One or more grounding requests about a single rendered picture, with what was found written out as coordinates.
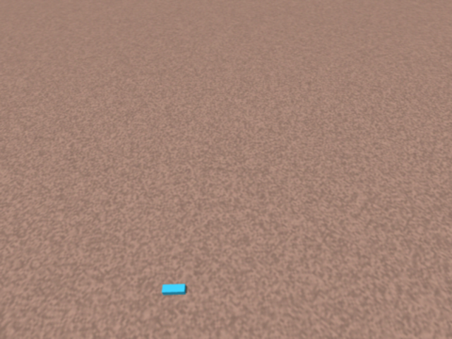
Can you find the small box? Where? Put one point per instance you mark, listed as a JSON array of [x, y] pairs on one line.
[[175, 289]]

